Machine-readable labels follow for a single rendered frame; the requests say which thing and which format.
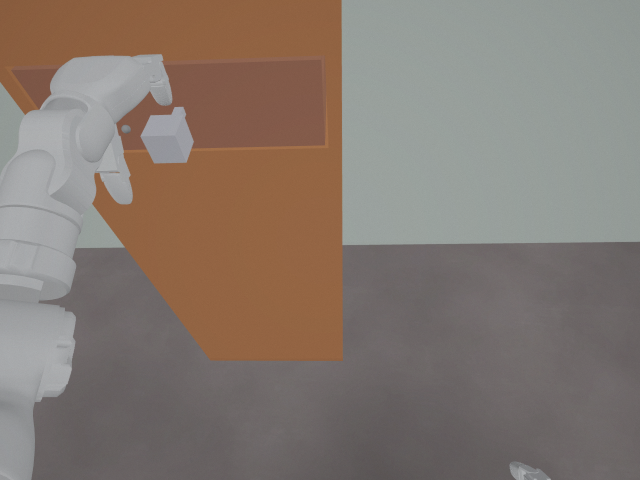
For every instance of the handle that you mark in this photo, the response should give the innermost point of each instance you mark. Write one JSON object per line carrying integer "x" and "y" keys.
{"x": 168, "y": 138}

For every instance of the left robot upper arm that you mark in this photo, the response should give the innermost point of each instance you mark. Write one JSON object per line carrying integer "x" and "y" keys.
{"x": 36, "y": 350}

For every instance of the robot left forearm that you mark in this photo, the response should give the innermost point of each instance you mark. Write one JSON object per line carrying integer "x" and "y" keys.
{"x": 45, "y": 189}

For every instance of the robot left hand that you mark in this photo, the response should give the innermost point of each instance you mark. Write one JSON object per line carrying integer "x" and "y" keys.
{"x": 119, "y": 84}

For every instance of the cabinet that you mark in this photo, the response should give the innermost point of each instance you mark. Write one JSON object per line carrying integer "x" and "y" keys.
{"x": 244, "y": 244}

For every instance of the drawer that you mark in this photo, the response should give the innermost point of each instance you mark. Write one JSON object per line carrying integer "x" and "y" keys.
{"x": 243, "y": 102}

